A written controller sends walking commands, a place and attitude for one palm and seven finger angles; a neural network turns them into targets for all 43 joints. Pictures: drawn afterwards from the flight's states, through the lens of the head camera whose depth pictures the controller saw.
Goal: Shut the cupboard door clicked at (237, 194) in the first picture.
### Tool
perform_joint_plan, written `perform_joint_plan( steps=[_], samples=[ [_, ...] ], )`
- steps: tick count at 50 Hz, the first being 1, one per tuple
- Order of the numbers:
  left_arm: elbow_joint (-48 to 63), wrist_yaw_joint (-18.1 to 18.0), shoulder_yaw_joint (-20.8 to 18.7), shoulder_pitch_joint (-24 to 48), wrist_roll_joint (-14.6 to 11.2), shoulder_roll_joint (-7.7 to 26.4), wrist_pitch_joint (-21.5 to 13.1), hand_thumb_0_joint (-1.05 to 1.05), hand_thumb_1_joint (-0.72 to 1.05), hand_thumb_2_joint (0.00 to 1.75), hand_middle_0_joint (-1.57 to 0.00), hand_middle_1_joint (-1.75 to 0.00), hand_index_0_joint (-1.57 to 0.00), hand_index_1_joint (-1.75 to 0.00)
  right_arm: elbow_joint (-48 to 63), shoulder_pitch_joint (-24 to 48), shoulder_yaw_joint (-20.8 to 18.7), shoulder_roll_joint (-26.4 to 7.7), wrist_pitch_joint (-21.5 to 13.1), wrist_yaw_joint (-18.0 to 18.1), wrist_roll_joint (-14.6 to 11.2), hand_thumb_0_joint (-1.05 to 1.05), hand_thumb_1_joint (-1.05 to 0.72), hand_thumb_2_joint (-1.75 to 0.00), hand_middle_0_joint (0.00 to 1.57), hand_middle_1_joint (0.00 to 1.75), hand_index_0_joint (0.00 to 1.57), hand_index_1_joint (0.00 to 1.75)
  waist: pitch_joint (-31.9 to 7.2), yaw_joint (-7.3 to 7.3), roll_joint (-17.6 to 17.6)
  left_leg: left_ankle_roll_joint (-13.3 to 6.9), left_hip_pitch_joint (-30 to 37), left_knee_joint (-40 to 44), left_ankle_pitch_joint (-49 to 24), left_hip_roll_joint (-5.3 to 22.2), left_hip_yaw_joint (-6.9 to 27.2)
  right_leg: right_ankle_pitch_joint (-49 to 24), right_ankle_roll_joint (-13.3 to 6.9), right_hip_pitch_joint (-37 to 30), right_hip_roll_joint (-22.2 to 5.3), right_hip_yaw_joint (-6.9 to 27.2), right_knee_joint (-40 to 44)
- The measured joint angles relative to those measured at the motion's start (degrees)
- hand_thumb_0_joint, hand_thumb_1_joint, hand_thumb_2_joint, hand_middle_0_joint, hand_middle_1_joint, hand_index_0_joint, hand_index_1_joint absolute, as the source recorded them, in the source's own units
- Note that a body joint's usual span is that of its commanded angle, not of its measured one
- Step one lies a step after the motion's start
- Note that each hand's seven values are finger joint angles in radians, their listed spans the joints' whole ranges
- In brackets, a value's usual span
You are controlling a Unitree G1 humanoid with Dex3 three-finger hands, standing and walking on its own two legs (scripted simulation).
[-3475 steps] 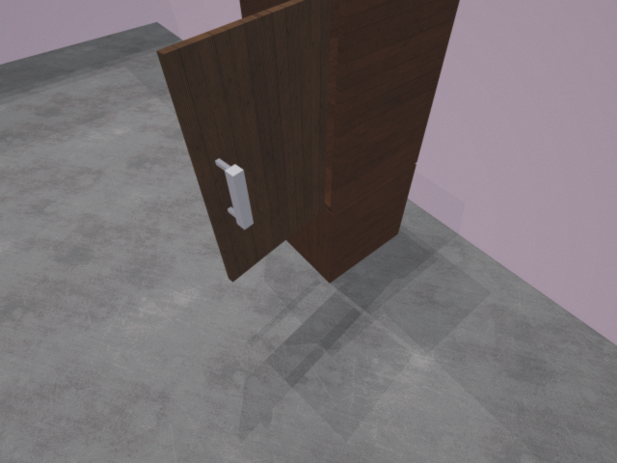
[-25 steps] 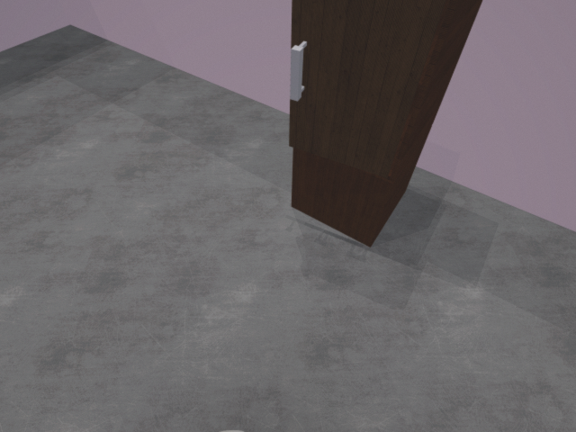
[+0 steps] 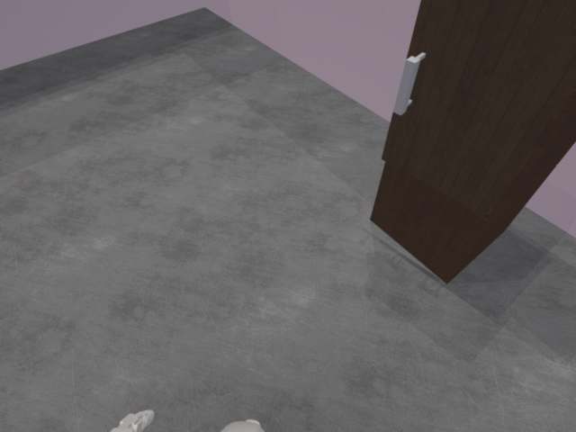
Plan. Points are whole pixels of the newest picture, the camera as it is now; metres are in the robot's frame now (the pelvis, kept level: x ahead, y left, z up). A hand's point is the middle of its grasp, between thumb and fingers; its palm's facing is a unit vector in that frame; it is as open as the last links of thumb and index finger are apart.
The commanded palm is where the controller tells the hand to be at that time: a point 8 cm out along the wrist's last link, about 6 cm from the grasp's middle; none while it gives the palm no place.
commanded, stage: walk to a spot facing it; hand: left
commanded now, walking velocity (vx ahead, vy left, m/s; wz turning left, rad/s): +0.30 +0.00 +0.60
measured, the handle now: (410, 84) +0.92 -0.30 -0.03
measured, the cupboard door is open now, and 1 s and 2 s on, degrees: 8 8 8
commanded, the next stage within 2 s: turn to face it in 0.36 s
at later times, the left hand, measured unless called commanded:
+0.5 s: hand out of the picture +0.07 +0.26 -0.18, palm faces +0.37 -0.90 -0.23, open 7.4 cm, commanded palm none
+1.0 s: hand (148, 325) +0.32 +0.28 -0.17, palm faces +0.15 -0.97 -0.21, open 7.4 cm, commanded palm none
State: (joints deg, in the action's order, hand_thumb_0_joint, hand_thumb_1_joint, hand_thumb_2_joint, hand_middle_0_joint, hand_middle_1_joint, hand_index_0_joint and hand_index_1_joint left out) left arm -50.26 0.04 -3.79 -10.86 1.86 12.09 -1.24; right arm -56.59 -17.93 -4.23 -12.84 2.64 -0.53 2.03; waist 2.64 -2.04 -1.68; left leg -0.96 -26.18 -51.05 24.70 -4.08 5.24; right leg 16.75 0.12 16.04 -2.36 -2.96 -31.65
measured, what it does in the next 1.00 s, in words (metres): walks ahead: left foot, then right foot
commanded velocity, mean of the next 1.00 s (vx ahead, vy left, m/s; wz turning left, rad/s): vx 0.11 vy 0.00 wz -0.11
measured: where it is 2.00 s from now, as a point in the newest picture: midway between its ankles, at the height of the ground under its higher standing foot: (252, 394)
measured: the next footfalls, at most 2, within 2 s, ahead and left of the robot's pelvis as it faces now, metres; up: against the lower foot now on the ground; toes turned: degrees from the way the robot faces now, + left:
left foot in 0.36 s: +0.21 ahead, +0.17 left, +0.00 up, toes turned +23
right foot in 0.82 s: +0.37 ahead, +0.00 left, +0.00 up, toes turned +8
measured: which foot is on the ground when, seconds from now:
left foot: up 0.00-0.34, down 0.36-0.84, up 0.86-1.00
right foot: down 0.00-0.36, up 0.38-0.80, down 0.82-1.00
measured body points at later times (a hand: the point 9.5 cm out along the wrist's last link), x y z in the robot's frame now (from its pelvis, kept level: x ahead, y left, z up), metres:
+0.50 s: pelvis +0.16 +0.08 -0.01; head +0.22 +0.11 +0.43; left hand +0.05 +0.31 -0.16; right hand +0.38 -0.11 -0.13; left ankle +0.18 +0.15 -0.73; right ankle +0.13 -0.10 -0.64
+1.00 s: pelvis +0.28 +0.09 +0.00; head +0.34 +0.10 +0.45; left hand +0.32 +0.33 -0.15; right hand +0.38 -0.15 -0.15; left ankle +0.23 +0.21 -0.67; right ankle +0.33 +0.00 -0.73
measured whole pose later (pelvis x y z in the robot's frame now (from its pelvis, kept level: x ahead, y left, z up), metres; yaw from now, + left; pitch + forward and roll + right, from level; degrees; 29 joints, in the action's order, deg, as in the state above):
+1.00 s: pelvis +0.28 +0.09 +0.00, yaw +6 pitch +1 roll +0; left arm -53.8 -1.1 -3.6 -11.7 1.5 8.8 1.4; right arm -55.0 -9.3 -2.7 -11.8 2.7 1.3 0.9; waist 6.7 0.0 -0.9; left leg 2.7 -25.4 -61.7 26.8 2.2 -0.8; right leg 12.6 -2.4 18.8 2.8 0.5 -30.9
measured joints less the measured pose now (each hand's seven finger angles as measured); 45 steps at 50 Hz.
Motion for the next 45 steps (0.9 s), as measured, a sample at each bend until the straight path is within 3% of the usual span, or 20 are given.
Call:
perform_joint_plan(
  steps=[3, 6, 9, 12, 15, 17, 19, 21, 22, 24, 30, 37, 40, 42, 45],
  samples=[
    [-1.7, -0.6, 0.0, -2.7, -0.1, -1.0, -0.2, 0.00, 0.91, 0.90, -0.20, -0.30, -0.20, -0.30, 1.0, 1.9, -0.9, -1.4, 0.4, -0.9, 0.4, 0.00, -0.91, -0.90, 0.20, 0.30, 0.20, 0.30, -0.6, -0.28, 0.1, 1.2, -6.1, -14.1, -4.8, 2.5, -3.5, 0.6, 0.1, -3.5, -1.2, -2.1, 3.1],
    [-3.6, -0.7, 0.3, -4.8, -0.2, -1.9, -1.0, 0.00, 0.91, 0.90, -0.20, -0.30, -0.20, -0.30, 2.6, 3.9, -1.2, -2.1, -0.2, -1.6, 0.2, 0.00, -0.91, -0.90, 0.20, 0.30, 0.20, 0.30, -0.2, -0.79, 0.4, 2.1, -9.0, -15.9, -9.6, 5.5, -5.2, 0.2, 0.6, -7.8, -2.3, -5.1, 7.7],
    [-4.7, -0.7, 0.6, -6.7, -0.1, -2.6, -1.9, 0.00, 0.91, 0.90, -0.20, -0.30, -0.20, -0.30, 3.5, 6.3, -1.1, -2.5, -0.3, -2.0, 0.0, 0.00, -0.91, -0.90, 0.19, 0.30, 0.19, 0.30, 1.1, -0.28, 0.7, 2.0, -9.8, -11.6, -10.8, 7.3, -6.5, 0.9, 1.2, -11.5, -3.2, -8.5, 10.2],
    [-5.4, -0.8, 0.9, -8.6, 0.0, -3.0, -2.4, 0.00, 0.91, 0.90, -0.20, -0.30, -0.20, -0.30, 3.9, 9.3, -0.6, -2.6, 0.0, -2.4, 0.0, 0.00, -0.92, -0.90, 0.19, 0.30, 0.19, 0.30, 2.9, 1.16, 1.1, 1.4, -9.0, -4.0, -10.7, 8.1, -8.5, 2.8, 2.3, -14.7, -4.0, -11.8, 10.8],
    [-6.2, -0.7, 1.0, -10.8, 0.0, -2.8, -2.2, 0.00, 0.91, 0.90, -0.20, -0.30, -0.20, -0.30, 5.1, 12.9, 0.2, -2.4, -0.2, -2.9, 0.0, 0.00, -0.92, -0.90, 0.19, 0.30, 0.19, 0.30, 4.8, 2.89, 1.9, 0.0, -6.3, 5.4, -9.5, 7.5, -11.0, 5.7, 3.9, -17.0, -5.2, -14.4, 9.5],
    [-7.0, -0.5, 0.9, -12.6, -0.2, -2.3, -1.8, 0.00, 0.91, 0.90, -0.20, -0.30, -0.20, -0.30, 6.5, 14.7, 0.8, -2.2, -1.2, -2.9, 0.1, 0.00, -0.92, -0.90, 0.19, 0.30, 0.19, 0.30, 5.8, 3.56, 2.8, -1.5, -2.7, 11.5, -8.9, 5.6, -12.9, 9.0, 5.0, -17.1, -7.3, -15.3, 4.7],
    [-7.6, 0.1, 0.8, -14.4, -0.6, -1.9, -0.8, 0.00, 0.91, 0.90, -0.20, -0.30, -0.20, -0.30, 8.5, 15.5, 1.3, -2.7, -2.8, -2.7, 0.3, 0.00, -0.91, -0.90, 0.19, 0.30, 0.19, 0.30, 5.5, 3.40, 2.0, -3.7, -0.2, 14.3, -13.4, 5.1, -13.2, 12.3, 4.6, -11.8, -8.8, -13.2, -10.8],
    [-7.8, 0.2, 0.5, -12.9, -0.8, -0.5, 1.1, 0.00, 0.91, 0.90, -0.20, -0.30, -0.20, -0.30, 9.2, 15.9, 1.7, -2.1, -4.0, -1.9, -0.1, 0.00, -0.91, -0.90, 0.19, 0.30, 0.20, 0.30, 6.4, 3.95, 2.9, -4.5, -0.6, 10.0, -10.7, 4.4, -13.1, 13.2, 3.4, -3.1, -7.8, -5.6, -29.8],
    [-7.8, 0.1, 0.1, -11.7, -0.8, 0.1, 1.6, 0.01, 0.91, 0.90, -0.20, -0.30, -0.20, -0.30, 9.2, 15.5, 2.1, -1.7, -4.4, -1.4, -0.2, 0.00, -0.91, -0.90, 0.20, 0.30, 0.20, 0.30, 6.4, 4.27, 3.3, -4.5, 0.1, 9.9, -9.2, 4.0, -13.1, 12.2, 3.0, 0.9, -7.0, -3.1, -36.0],
    [-7.1, 0.0, -0.5, -9.0, -0.5, 0.9, 1.8, 0.01, 0.91, 0.90, -0.20, -0.30, -0.20, -0.30, 8.7, 14.4, 2.6, -0.8, -4.7, -0.5, -0.3, 0.00, -0.91, -0.90, 0.20, 0.30, 0.20, 0.30, 6.2, 4.33, 3.6, -4.1, 2.6, 12.5, -8.6, 3.2, -12.4, 8.8, 2.8, 7.4, -6.4, -0.7, -40.7],
    [-4.1, -0.6, -0.2, -2.1, -0.4, 0.7, 1.1, 0.01, 0.91, 0.90, -0.20, -0.30, -0.19, -0.30, 3.7, 10.2, 3.7, 2.6, -4.9, 1.5, -0.7, 0.00, -0.92, -0.90, 0.20, 0.30, 0.20, 0.30, 4.5, 3.89, 3.2, -3.9, 11.9, 22.6, -10.4, 2.3, -11.1, 0.7, 2.7, 15.7, -4.8, 2.1, -28.7],
    [-4.1, -0.1, 0.6, 0.3, -0.4, -2.0, 2.7, 0.00, 0.91, 0.90, -0.19, -0.30, -0.19, -0.30, 0.1, 6.7, 2.8, 2.8, -3.5, 2.0, -0.5, -0.01, -0.94, -0.90, 0.20, 0.30, 0.20, 0.30, 2.8, 2.64, 2.6, -2.4, 19.2, 23.5, -5.7, 3.9, -14.1, -3.9, 1.0, 10.6, -1.0, 0.7, -12.6],
    [-3.7, 0.5, 0.5, 0.0, -0.3, -2.8, 3.0, 0.00, 0.91, 0.90, -0.20, -0.30, -0.19, -0.30, -0.6, 5.7, 2.5, 2.4, -2.4, 2.1, -0.4, -0.01, -0.93, -0.90, 0.20, 0.30, 0.20, 0.30, 2.8, 2.33, 1.7, -1.2, 19.6, 18.8, -1.1, 5.6, -16.3, -4.8, 0.1, 6.0, 0.7, -0.9, -7.9],
    [-3.3, 0.6, 0.4, -0.3, -0.1, -3.0, 2.2, 0.00, 0.91, 0.90, -0.20, -0.30, -0.19, -0.30, -0.9, 5.6, 2.0, 2.0, -1.8, 2.0, -0.8, 0.00, -0.93, -0.90, 0.20, 0.30, 0.20, 0.30, 3.0, 2.36, 0.9, -0.1, 16.5, 10.4, 1.8, 7.2, -16.5, -2.0, -1.9, 4.4, 2.2, -0.5, -6.0],
    [-3.2, -0.3, 0.7, 0.1, -0.4, -3.7, 1.5, 0.00, 0.91, 0.90, -0.20, -0.30, -0.20, -0.30, -0.6, 7.3, 1.5, 1.0, -0.4, 2.2, -1.2, 0.00, -0.92, -0.90, 0.20, 0.30, 0.20, 0.30, 4.7, 2.09, -0.5, 2.0, 7.7, -8.0, 6.5, 6.0, -9.5, -0.7, -2.8, 4.6, 4.2, 0.3, -5.7]
  ],
)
